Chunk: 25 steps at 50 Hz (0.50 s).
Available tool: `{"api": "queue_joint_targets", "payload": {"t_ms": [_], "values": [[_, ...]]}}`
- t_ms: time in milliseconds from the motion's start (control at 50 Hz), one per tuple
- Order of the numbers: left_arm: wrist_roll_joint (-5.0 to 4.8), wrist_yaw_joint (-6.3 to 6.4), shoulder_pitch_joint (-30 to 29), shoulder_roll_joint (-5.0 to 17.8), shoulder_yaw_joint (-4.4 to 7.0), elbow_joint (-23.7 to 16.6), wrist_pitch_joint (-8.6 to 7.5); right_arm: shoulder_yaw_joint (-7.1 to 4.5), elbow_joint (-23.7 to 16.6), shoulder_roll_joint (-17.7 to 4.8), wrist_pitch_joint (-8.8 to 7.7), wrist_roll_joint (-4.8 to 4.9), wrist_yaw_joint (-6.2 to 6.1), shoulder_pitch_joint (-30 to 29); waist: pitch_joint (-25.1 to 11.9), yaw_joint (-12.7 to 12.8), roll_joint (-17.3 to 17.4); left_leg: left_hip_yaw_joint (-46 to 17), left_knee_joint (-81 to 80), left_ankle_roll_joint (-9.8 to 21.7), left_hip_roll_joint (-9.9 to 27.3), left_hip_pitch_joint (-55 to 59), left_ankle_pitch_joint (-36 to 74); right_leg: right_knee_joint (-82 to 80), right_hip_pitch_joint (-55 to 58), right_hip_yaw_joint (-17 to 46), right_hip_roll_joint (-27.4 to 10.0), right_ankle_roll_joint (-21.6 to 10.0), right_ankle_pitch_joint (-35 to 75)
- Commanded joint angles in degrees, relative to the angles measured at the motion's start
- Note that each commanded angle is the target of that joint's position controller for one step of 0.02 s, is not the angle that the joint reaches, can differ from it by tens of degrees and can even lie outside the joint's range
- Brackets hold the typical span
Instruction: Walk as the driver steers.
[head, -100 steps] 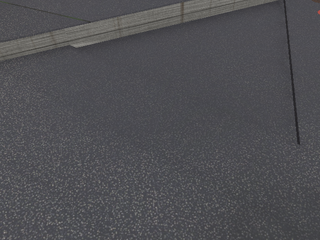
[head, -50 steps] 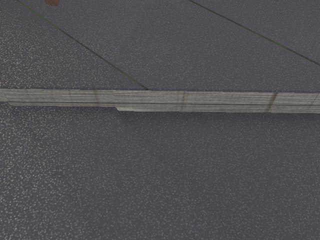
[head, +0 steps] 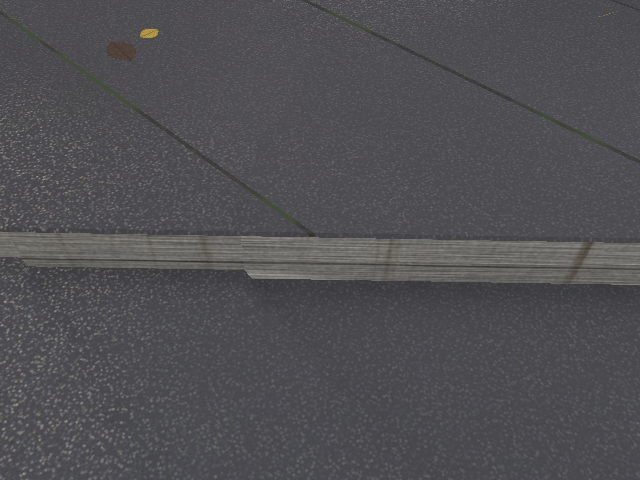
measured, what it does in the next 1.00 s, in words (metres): lifts its right foot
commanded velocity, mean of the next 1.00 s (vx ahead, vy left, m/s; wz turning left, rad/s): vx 0.08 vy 0.00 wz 0.00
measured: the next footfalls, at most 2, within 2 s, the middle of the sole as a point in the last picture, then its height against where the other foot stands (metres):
right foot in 1.12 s outside the picture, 0.04 m lower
left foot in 1.54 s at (322, 430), level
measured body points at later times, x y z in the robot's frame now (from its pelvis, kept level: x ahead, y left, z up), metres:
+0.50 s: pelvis +0.01 +0.00 +0.00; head +0.02 +0.01 +0.45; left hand +0.05 +0.24 -0.15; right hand +0.04 -0.23 -0.15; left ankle -0.03 +0.13 -0.70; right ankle +0.05 -0.12 -0.74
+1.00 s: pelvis +0.05 -0.02 +0.01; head +0.06 -0.02 +0.46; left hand +0.14 +0.22 -0.12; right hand +0.02 -0.26 -0.14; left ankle -0.04 +0.13 -0.70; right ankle +0.06 -0.16 -0.69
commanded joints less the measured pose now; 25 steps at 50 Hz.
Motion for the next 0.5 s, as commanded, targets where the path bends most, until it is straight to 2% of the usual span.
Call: {"api": "queue_joint_targets", "payload": {"t_ms": [20,500], "values": [[-0.03,0.27,1.9,5.1,1.12,-2.0,-0.52,-1.06,-1.3,-5.4,-0.46,0.03,-0.07,2.1,-0.7,-0.1,1.6,-2.7,-9.8,4.2,2.3,-5.2,10.5,-3.6,5.9,1.8,-2.0,-2.7,5.5],[-0.18,0.67,5.2,3.0,0.54,1.6,-0.56,-1.15,0.9,-3.9,-0.76,0.32,0.32,3.2,0.6,-0.1,1.1,-2.0,-10.6,3.8,1.7,-5.3,10.5,-3.8,7.4,1.4,-1.8,-2.0,6.1]]}}
Keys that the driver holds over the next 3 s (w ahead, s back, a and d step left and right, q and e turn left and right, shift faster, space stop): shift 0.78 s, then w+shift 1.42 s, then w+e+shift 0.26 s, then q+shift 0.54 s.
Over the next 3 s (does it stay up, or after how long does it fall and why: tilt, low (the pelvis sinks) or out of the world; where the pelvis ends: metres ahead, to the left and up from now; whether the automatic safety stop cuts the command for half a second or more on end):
stays up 1.66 -0.02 0.14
